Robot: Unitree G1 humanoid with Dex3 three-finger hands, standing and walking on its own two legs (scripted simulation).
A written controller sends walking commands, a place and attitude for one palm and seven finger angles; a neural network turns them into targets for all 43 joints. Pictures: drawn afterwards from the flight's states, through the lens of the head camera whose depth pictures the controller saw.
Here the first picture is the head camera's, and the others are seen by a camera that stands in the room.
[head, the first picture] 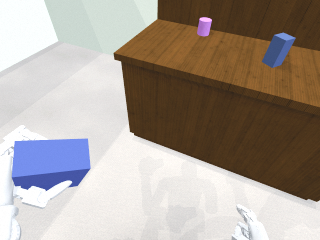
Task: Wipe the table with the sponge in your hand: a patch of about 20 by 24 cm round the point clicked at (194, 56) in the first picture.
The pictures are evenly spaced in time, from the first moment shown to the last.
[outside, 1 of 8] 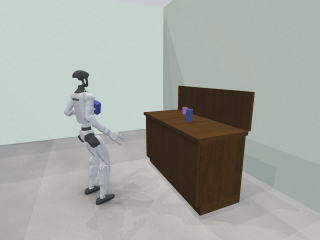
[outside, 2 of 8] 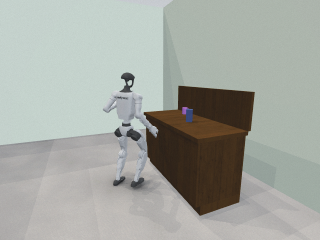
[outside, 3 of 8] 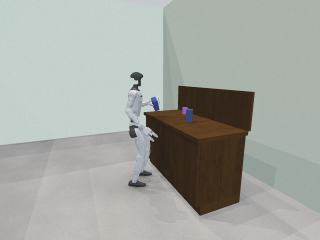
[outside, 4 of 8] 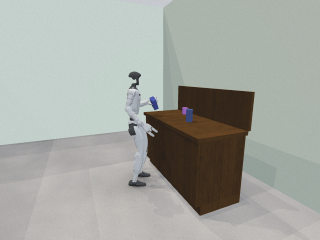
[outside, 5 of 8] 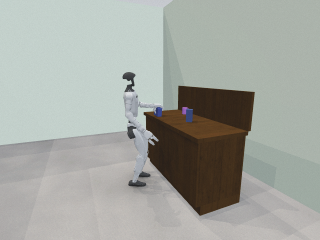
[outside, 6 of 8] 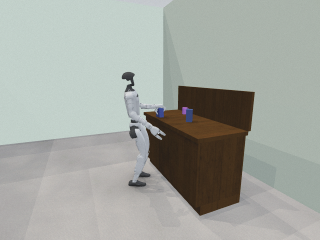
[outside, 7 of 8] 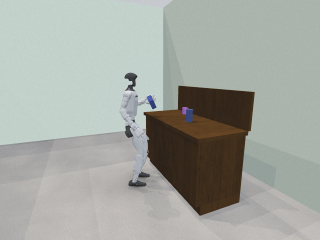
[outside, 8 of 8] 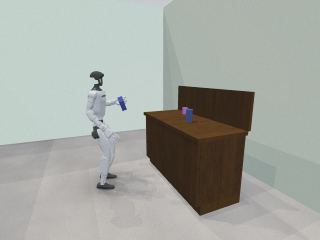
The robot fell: no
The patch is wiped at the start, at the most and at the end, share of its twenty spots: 0.00 1.00 1.00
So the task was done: yes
